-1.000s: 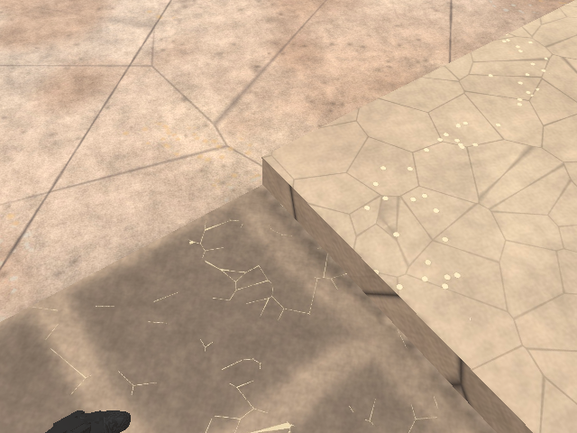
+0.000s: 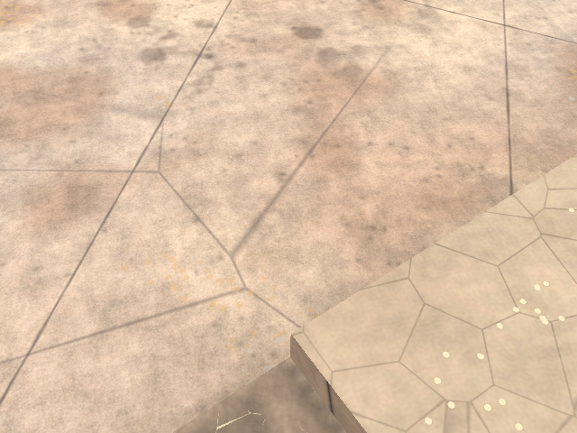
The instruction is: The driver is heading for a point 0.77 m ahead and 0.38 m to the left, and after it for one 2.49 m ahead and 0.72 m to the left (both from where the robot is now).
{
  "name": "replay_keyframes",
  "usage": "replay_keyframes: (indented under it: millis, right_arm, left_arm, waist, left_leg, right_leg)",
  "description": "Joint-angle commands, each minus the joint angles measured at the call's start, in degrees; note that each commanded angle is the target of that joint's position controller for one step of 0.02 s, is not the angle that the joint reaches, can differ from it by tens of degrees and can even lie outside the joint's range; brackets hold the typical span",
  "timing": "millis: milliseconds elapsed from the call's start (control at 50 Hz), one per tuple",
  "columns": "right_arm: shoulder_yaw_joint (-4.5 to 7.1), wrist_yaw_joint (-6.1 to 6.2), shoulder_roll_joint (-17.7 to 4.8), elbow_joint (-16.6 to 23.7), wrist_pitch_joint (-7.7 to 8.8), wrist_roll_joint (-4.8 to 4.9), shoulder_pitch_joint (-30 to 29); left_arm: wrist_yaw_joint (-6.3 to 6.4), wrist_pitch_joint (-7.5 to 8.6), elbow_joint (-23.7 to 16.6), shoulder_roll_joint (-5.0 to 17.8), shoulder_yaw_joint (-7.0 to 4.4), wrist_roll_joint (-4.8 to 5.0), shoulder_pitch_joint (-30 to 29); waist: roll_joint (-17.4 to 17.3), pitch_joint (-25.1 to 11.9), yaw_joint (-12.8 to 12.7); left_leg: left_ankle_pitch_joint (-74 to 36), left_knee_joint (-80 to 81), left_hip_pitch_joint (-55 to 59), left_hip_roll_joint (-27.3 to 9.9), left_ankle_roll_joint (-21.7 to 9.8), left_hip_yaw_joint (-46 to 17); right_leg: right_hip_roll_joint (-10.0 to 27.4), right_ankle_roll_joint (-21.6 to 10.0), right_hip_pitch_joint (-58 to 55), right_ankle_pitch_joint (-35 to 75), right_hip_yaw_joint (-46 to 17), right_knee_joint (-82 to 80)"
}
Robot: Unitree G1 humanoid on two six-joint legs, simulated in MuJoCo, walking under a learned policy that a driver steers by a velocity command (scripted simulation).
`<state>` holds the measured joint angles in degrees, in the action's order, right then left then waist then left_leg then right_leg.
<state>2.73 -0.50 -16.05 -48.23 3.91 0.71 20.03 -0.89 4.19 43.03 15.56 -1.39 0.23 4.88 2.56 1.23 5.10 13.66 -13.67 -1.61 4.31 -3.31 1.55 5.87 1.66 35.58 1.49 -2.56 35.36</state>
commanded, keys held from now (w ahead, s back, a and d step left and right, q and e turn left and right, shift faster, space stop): w+q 1.00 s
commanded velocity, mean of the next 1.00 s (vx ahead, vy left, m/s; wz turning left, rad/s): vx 0.50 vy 0.00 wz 0.51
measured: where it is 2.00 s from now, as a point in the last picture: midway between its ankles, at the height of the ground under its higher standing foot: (114, 271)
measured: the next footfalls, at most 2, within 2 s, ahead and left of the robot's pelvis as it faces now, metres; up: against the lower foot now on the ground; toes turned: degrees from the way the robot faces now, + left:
right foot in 0.10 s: +0.23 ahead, -0.14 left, +0.00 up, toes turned +3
left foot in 0.62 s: +0.42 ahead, +0.19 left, +0.00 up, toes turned +23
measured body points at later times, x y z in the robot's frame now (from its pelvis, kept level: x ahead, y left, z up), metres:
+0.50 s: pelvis +0.25 +0.00 -0.01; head +0.28 +0.01 +0.44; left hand +0.19 +0.28 -0.13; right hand +0.49 -0.20 -0.10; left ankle +0.38 +0.19 -0.70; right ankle +0.19 -0.14 -0.74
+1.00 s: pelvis +0.49 +0.14 +0.00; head +0.50 +0.17 +0.44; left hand +0.56 +0.48 -0.08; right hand +0.67 -0.09 -0.10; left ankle +0.38 +0.17 -0.74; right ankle +0.76 +0.09 -0.69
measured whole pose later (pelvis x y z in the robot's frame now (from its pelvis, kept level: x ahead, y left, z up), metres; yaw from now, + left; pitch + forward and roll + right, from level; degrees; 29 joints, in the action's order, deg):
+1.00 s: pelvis +0.49 +0.14 +0.00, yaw +33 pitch +2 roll +0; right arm 4.4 1.3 -15.1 -41.6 3.1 1.5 22.4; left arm -1.9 6.6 40.9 17.0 -4.1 -0.7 0.8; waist 3.0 0.6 4.3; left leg 18.1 -23.8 -6.6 6.8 -5.0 -8.9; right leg 3.8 1.3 37.1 12.6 -7.4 32.2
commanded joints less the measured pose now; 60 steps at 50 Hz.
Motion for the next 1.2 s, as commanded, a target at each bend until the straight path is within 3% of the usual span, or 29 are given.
replay_keyframes:
  millis: [20,60,80,100,120,140,160,180,200,240,340,440,520,580,600,620,640,660,680,720,780,860,900,980,1100,1140,1160,1180,1200]
  right_arm:
    - [2.67,0.77,-10.60,1.85,-0.49,0.53,1.61]
    - [2.94,1.17,-11.04,1.56,-1.19,0.52,0.98]
    - [2.68,1.23,-10.49,1.70,-1.36,0.54,0.15]
    - [1.72,1.16,-7.89,2.19,-1.25,0.12,0.25]
    - [0.25,1.07,-2.75,4.20,-0.64,-1.66,2.21]
    - [-0.13,0.95,-0.91,5.06,0.32,0.43,7.25]
    - [1.52,1.03,-7.47,4.39,0.33,1.82,4.18]
    - [2.13,1.08,-8.90,5.73,-0.01,2.01,0.20]
    - [2.21,1.25,-8.11,5.98,-0.61,1.50,-1.25]
    - [2.51,1.13,-6.02,6.26,-2.08,1.03,-0.48]
    - [2.20,0.87,-3.14,9.38,-3.74,0.54,-3.85]
    - [1.44,-1.13,-1.39,13.15,-3.27,0.47,-11.90]
    - [2.02,-2.05,-3.00,15.58,-3.92,0.57,-14.50]
    - [4.22,-2.05,-6.69,14.63,-4.65,0.20,-6.58]
    - [5.73,-1.78,-9.04,12.48,-4.76,0.38,1.69]
    - [7.55,-0.75,-12.52,10.13,-4.85,1.19,9.16]
    - [7.89,-0.35,-19.57,11.65,-4.10,1.77,4.20]
    - [6.35,-1.08,-14.85,14.68,-2.14,0.98,5.99]
    - [5.26,-1.75,-11.36,13.28,-0.71,0.31,5.75]
    - [4.06,-1.66,-8.17,13.39,0.19,0.36,-1.44]
    - [3.45,-0.93,-6.66,14.51,0.33,-0.03,-5.38]
    - [4.46,0.90,-9.55,12.51,0.16,0.05,-1.23]
    - [4.27,1.79,-8.71,10.89,0.14,0.51,1.98]
    - [4.28,2.41,-8.33,9.01,-0.21,0.96,3.25]
    - [4.96,3.65,-7.57,8.46,-1.85,1.31,4.05]
    - [4.79,3.56,-6.74,7.84,-2.50,1.35,5.46]
    - [3.95,2.69,-4.81,7.98,-2.26,1.42,5.00]
    - [2.34,1.65,-0.54,8.68,-2.03,0.41,6.67]
    - [1.26,1.37,1.82,7.83,-1.37,1.31,20.01]
  left_arm:
    - [-0.83,1.57,-4.83,5.19,-1.24,0.14,-5.11]
    - [-0.80,1.99,-3.88,7.25,-2.22,0.18,-1.26]
    - [-0.51,2.18,-2.19,8.86,-3.26,0.10,4.60]
    - [-0.02,2.25,-0.53,11.37,-4.40,-0.45,12.40]
    - [0.60,1.83,-0.25,16.39,-5.60,-1.08,19.61]
    - [0.28,1.29,0.95,16.37,-5.65,-1.04,20.77]
    - [0.20,1.31,0.50,10.88,-4.42,-0.33,18.37]
    - [0.23,1.31,0.10,7.96,-3.58,-0.02,14.46]
    - [0.07,1.37,-0.03,6.17,-3.00,-0.25,10.86]
    - [0.28,1.72,0.42,4.77,-2.88,-0.95,7.10]
    - [0.94,2.26,2.78,7.42,-4.36,-1.48,8.46]
    - [1.97,1.19,3.48,9.54,-5.22,-1.02,10.78]
    - [1.72,0.32,3.62,11.07,-6.26,0.63,11.89]
    - [1.50,-0.05,2.18,13.35,-7.28,2.76,8.63]
    - [1.29,-0.25,1.83,13.10,-7.19,3.36,7.45]
    - [1.32,-0.04,2.03,11.02,-6.44,2.08,9.79]
    - [0.65,1.00,-0.30,2.02,-3.69,-1.78,18.41]
    - [0.23,3.10,-1.35,5.47,-3.79,0.14,14.11]
    - [0.37,3.96,-3.88,9.91,-4.88,2.93,4.92]
    - [1.67,3.94,-3.41,8.69,-4.64,0.58,4.44]
    - [1.34,2.02,-2.24,8.78,-5.19,-0.10,7.09]
    - [0.53,1.67,-3.77,5.29,-3.88,-1.34,0.12]
    - [-0.24,2.44,-4.55,6.75,-4.32,-0.68,-3.29]
    - [-1.44,3.66,-7.02,3.96,-3.05,-0.89,-11.05]
    - [-2.48,4.10,-7.96,5.63,-3.39,0.48,-11.34]
    - [-1.73,4.38,-5.85,6.74,-4.39,0.30,-5.04]
    - [-1.60,4.72,-3.96,7.67,-4.97,-0.42,2.72]
    - [-1.73,4.62,-2.41,9.32,-5.18,-1.05,12.46]
    - [-1.69,4.07,-1.05,13.65,-6.30,-0.76,18.64]
  waist:
    - [-5.76,1.97,-1.23]
    - [-7.59,-0.02,-3.99]
    - [-7.42,-3.29,-7.36]
    - [-6.10,-9.60,-11.02]
    - [3.65,-18.06,-11.93]
    - [15.62,-20.77,-9.63]
    - [6.91,-13.82,-10.66]
    - [4.64,-7.65,-10.00]
    - [2.46,-4.12,-8.43]
    - [5.09,-0.53,-5.68]
    - [2.23,1.56,-5.43]
    - [1.35,2.99,-8.29]
    - [0.92,3.55,-8.31]
    - [3.17,-1.15,-2.44]
    - [2.22,-4.56,2.54]
    - [-3.79,-7.26,5.69]
    - [-23.52,-10.21,-4.18]
    - [-17.19,-21.43,0.10]
    - [-10.69,-12.71,2.22]
    - [-4.35,-5.28,-3.02]
    - [-5.40,-3.40,-6.38]
    - [-3.66,-2.29,-4.29]
    - [-4.99,-1.56,-2.88]
    - [-4.97,1.55,-0.33]
    - [-8.73,1.18,-0.36]
    - [-8.04,-1.95,-2.44]
    - [-5.67,-7.42,-6.03]
    - [0.37,-16.43,-8.84]
    - [15.98,-23.84,-5.28]
  left_leg:
    - [-15.58,0.88,-1.89,-16.69,-8.55,-11.00]
    - [-20.64,-3.81,-0.18,-17.16,-7.12,-12.77]
    - [-26.33,-10.27,-1.19,-14.99,-5.74,-11.58]
    - [-23.65,-22.00,-6.58,-11.64,-3.67,-9.32]
    - [-2.51,-41.05,-20.54,-5.19,-0.21,-5.75]
    - [21.88,-53.68,-36.21,-0.25,1.60,-7.81]
    - [19.13,-59.53,-40.85,-4.14,1.62,-10.84]
    - [13.67,-59.57,-42.09,-6.46,1.55,-9.29]
    - [9.24,-58.05,-40.09,-8.49,2.01,-8.63]
    - [4.22,-54.21,-35.20,-10.75,2.93,-9.00]
    - [-3.77,-45.08,-38.59,-11.23,4.74,-8.45]
    - [-15.53,-29.67,-36.57,-10.48,3.63,-3.16]
    - [-12.12,-27.08,-34.73,-9.76,1.46,-0.51]
    - [-3.53,-28.21,-22.07,-5.42,-2.56,3.28]
    - [-4.58,-24.90,-10.84,-2.45,-4.42,4.76]
    - [-7.52,-19.94,2.92,-1.65,-7.03,0.77]
    - [-4.00,-17.39,18.89,-16.10,-17.65,-29.17]
    - [11.90,-4.46,21.55,-22.27,-22.43,-50.07]
    - [9.38,-0.82,16.39,-21.22,-18.36,-44.56]
    - [-2.45,-2.47,2.03,-18.28,-14.63,-33.37]
    - [-10.11,0.31,-7.59,-14.39,-13.73,-25.35]
    - [-19.41,-0.63,-9.21,-12.08,-12.76,-19.04]
    - [-14.58,-1.53,-6.06,-11.28,-11.47,-19.80]
    - [-1.11,-3.71,-15.51,-8.64,-8.82,-18.85]
    - [-2.59,-18.25,-4.57,-9.69,-7.63,-28.08]
    - [-6.17,-27.40,-3.54,-7.89,-5.74,-26.97]
    - [-4.17,-37.76,-8.79,-4.33,-3.65,-23.94]
    - [16.45,-54.71,-24.36,-0.72,-1.57,-18.96]
    - [31.54,-74.17,-41.67,3.75,2.04,-17.41]
  right_leg:
    - [-2.57,-0.59,-4.41,-1.17,0.50,-5.14]
    - [-3.93,-1.70,-10.66,-5.25,0.81,-7.70]
    - [-5.08,-3.05,-19.11,-5.82,1.97,-9.88]
    - [-1.26,-5.44,-32.34,-4.19,-0.58,-8.65]
    - [12.26,-10.17,-49.01,-0.64,-15.09,-5.92]
    - [19.50,-16.80,-55.58,-12.21,-36.82,-14.44]
    - [17.68,-14.85,-49.87,-21.47,-33.53,-17.05]
    - [15.84,-12.95,-42.97,-22.22,-25.20,-18.63]
    - [13.42,-11.87,-36.37,-19.32,-19.64,-20.84]
    - [10.49,-10.72,-28.55,-13.09,-10.89,-24.12]
    - [10.70,-12.14,-28.56,1.82,0.50,-25.79]
    - [9.70,-10.03,-31.24,3.67,9.65,-25.31]
    - [11.98,-8.89,-35.85,6.74,12.34,-22.33]
    - [11.82,-7.09,-36.37,28.53,14.85,-9.27]
    - [10.03,-5.73,-32.95,31.10,16.25,2.30]
    - [5.83,-3.11,-22.26,16.11,17.34,19.52]
    - [-4.46,0.52,3.37,-38.09,12.60,42.68]
    - [-6.12,-0.71,9.19,-39.67,-2.12,47.63]
    - [-4.54,-2.68,13.40,-32.21,-2.38,46.80]
    - [0.01,-3.43,8.29,-23.04,-3.21,36.96]
    - [1.75,-2.22,0.57,-18.22,-3.66,27.07]
    - [-0.35,0.64,1.39,-3.75,-2.25,13.59]
    - [-1.03,0.43,5.18,3.95,-3.82,7.53]
    - [-4.71,-0.42,-5.70,16.74,-2.02,-5.69]
    - [-3.88,-1.33,-4.38,6.13,-6.70,-13.40]
    - [-3.25,-2.58,-13.18,4.76,-5.04,-16.38]
    - [-1.75,-3.57,-27.20,7.76,-4.94,-13.80]
    - [5.17,-4.95,-49.22,13.68,-9.87,-1.85]
    - [16.74,-13.11,-65.62,17.72,-30.73,-0.60]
